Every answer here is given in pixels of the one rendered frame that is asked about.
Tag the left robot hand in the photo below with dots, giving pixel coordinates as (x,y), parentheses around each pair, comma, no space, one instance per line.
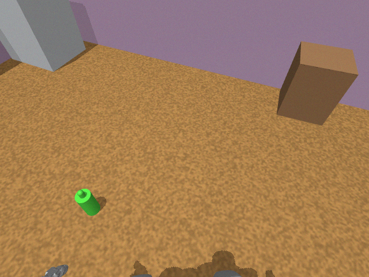
(56,271)

